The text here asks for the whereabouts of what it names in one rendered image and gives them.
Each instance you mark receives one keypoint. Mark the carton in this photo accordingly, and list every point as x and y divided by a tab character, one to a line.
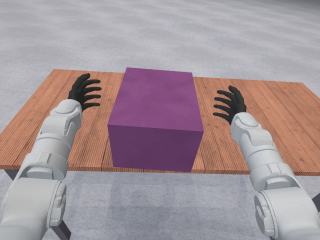
155	123

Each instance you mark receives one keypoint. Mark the left robot forearm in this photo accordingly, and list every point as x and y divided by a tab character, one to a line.
48	158

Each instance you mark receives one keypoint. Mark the table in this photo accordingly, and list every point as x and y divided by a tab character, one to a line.
289	111

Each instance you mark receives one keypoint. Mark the left robot hand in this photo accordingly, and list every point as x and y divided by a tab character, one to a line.
78	91

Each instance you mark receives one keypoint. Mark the left robot upper arm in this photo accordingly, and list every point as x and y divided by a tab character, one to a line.
33	206

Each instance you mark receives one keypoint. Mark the right robot upper arm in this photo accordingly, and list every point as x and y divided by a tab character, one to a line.
286	214

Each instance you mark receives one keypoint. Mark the right robot hand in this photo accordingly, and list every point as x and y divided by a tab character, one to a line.
236	104

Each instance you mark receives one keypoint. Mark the right robot forearm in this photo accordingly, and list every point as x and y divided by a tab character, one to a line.
267	168

